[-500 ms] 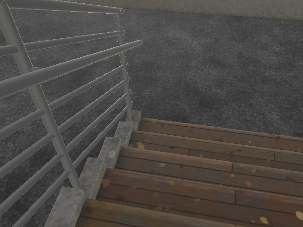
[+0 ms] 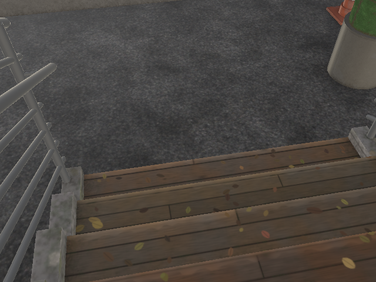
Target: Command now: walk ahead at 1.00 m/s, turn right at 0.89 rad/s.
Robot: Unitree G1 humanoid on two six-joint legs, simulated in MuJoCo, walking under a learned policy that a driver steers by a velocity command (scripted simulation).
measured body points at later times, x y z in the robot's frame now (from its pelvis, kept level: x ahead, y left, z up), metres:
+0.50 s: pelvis +0.43 -0.01 -0.20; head +0.42 -0.01 +0.25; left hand +0.51 +0.23 -0.34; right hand +0.47 -0.29 -0.31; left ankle +0.58 +0.07 -0.90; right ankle +0.22 -0.02 -0.82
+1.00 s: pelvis +0.88 -0.09 -0.43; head +0.88 -0.09 +0.02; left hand +1.08 +0.11 -0.53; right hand +0.78 -0.35 -0.57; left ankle +0.66 +0.02 -0.91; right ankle +0.89 -0.21 -1.17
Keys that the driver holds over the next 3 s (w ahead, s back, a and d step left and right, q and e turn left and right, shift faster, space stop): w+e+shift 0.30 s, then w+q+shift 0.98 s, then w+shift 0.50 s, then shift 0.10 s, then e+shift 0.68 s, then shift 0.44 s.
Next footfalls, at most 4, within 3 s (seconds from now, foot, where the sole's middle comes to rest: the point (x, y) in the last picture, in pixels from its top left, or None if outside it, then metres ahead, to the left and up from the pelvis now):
0.14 right None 0.26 -0.03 -0.87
0.54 left None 0.58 0.04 -1.04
0.94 right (229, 228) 0.94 -0.21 -1.21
1.30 left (192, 200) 1.22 -0.03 -1.38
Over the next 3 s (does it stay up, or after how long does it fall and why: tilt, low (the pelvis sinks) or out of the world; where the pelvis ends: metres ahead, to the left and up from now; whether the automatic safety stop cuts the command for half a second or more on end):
stays up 2.02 0.13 -0.95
